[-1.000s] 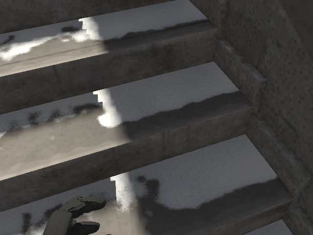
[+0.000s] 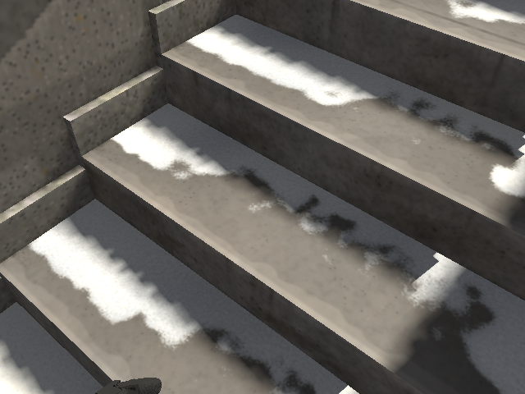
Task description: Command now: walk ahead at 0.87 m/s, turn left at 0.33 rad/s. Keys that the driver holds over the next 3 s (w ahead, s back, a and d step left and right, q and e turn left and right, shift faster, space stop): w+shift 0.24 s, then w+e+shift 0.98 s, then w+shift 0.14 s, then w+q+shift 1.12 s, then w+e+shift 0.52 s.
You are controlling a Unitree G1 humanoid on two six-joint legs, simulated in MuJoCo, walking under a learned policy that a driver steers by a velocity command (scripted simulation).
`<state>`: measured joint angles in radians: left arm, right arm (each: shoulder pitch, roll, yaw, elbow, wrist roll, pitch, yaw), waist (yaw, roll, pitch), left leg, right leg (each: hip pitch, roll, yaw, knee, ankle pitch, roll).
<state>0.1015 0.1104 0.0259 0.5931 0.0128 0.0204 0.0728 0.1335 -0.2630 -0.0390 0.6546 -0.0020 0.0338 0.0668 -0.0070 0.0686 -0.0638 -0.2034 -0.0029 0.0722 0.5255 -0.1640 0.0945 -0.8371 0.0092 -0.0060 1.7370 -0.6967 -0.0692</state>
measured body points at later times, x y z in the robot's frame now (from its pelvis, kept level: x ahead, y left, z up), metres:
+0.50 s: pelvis +0.10 -0.06 -0.01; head +0.09 -0.06 +0.44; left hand +0.38 +0.08 -0.05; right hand +0.01 -0.32 -0.15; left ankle -0.07 +0.03 -0.74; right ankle +0.20 -0.19 -0.52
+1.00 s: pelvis +0.44 -0.21 +0.20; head +0.49 -0.25 +0.64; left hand +0.54 +0.04 +0.07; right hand +0.65 -0.47 +0.18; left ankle +0.66 -0.18 -0.40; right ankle +0.23 -0.18 -0.53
